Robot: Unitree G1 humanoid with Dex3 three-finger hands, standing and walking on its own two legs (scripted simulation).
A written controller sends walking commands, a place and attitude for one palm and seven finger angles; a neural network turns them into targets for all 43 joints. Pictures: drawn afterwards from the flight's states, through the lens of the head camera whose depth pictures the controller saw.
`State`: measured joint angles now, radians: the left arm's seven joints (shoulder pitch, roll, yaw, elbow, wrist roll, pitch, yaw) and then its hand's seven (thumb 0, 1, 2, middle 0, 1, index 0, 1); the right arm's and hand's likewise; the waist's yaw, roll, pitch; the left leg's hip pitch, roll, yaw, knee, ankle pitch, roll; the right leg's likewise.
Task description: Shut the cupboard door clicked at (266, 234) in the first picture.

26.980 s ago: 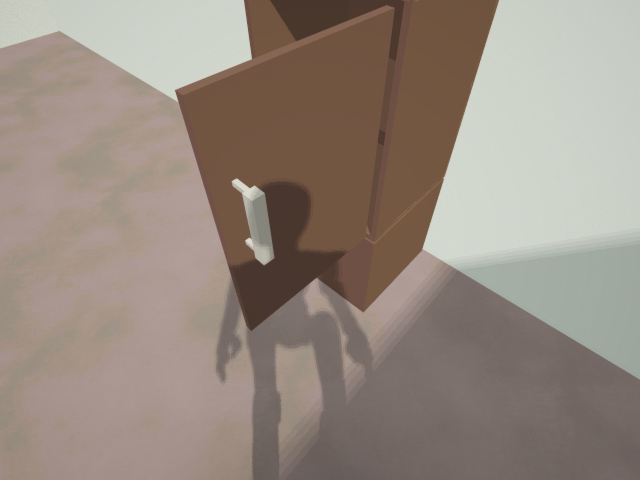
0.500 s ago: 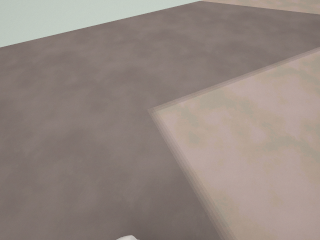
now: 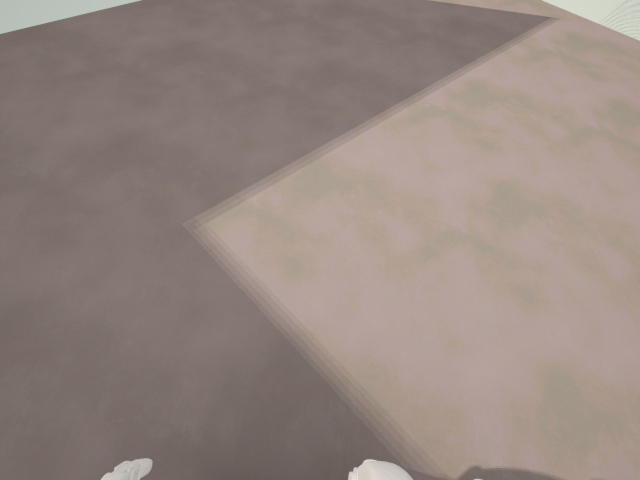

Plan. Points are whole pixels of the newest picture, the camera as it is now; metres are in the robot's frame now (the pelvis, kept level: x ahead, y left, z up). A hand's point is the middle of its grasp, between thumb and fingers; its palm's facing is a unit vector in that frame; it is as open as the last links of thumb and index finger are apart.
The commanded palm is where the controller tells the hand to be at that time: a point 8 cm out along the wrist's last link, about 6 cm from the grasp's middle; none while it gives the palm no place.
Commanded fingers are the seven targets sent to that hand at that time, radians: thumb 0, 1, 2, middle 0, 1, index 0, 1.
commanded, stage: turn to face it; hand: left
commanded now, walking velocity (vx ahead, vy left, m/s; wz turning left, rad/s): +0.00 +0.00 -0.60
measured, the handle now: out of the picture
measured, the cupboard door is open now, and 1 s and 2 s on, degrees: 59 59 59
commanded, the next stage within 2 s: none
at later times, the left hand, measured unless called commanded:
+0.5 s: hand (213, 474) +0.14 +0.15 -0.17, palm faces -0.29 -0.93 -0.23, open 7.4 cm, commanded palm none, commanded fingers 0.00 0.90 0.90 -0.20 -0.30 -0.20 -0.30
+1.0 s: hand (254, 402) +0.24 +0.11 -0.16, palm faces -0.57 -0.79 -0.23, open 7.4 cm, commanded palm none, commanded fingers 0.00 0.90 0.90 -0.20 -0.30 -0.20 -0.30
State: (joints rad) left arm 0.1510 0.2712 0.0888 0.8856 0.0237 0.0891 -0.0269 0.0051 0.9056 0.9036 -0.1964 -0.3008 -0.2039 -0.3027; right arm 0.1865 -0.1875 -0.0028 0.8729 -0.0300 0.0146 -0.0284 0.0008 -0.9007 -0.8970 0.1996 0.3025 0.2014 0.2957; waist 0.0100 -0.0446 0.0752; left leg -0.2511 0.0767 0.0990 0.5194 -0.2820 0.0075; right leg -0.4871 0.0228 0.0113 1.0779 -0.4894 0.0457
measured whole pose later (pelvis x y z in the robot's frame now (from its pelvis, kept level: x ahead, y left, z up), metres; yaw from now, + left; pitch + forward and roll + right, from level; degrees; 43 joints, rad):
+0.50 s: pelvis +0.01 -0.02 +0.00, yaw -18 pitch +2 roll +0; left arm 0.20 0.22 0.05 0.88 0.03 0.05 0.00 0.00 0.90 0.90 -0.20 -0.30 -0.21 -0.30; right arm 0.14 -0.25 -0.04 0.87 -0.01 0.05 -0.01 0.00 -0.90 -0.90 0.20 0.30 0.20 0.30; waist 0.00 -0.01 0.09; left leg -0.49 0.06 0.04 0.94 -0.41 -0.10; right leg -0.25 0.02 0.07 0.50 -0.28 -0.01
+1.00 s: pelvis +0.02 +0.00 +0.00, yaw -36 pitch +1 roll -2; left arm 0.13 0.26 0.08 0.87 0.02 0.09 -0.04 0.01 0.91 0.90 -0.19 -0.30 -0.20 -0.30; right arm 0.25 -0.22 -0.03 0.90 -0.03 0.02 -0.01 0.00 -0.90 -0.90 0.20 0.30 0.20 0.30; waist -0.02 0.02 0.08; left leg -0.26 0.17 0.25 0.53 -0.27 -0.01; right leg -0.37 -0.04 -0.06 0.81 -0.44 0.04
